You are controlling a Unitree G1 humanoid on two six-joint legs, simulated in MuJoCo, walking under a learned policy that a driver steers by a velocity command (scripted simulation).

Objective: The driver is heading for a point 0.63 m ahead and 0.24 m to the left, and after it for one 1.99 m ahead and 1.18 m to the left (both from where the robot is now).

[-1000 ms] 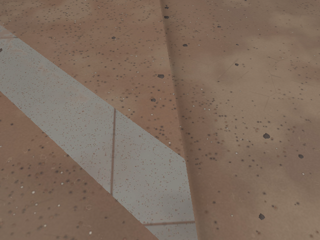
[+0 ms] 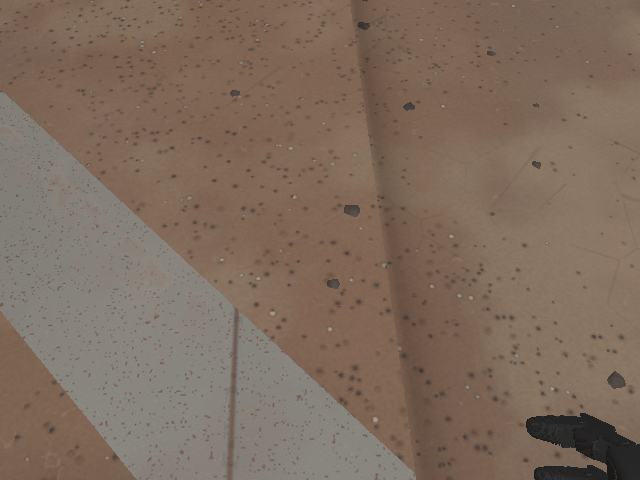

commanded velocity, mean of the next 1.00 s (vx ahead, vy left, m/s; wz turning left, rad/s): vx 0.49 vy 0.00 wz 0.28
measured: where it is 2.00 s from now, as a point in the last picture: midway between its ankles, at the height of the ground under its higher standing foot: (281, 368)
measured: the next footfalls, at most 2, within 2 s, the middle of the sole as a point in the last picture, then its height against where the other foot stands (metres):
right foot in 0.50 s outside the picture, level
left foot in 1.02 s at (237, 368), level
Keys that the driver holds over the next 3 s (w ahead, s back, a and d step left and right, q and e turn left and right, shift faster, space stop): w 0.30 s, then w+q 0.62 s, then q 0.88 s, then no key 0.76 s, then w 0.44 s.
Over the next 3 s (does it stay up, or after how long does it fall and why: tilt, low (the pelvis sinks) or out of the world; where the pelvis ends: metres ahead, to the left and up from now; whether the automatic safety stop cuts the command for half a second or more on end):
stays up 0.69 0.24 0.03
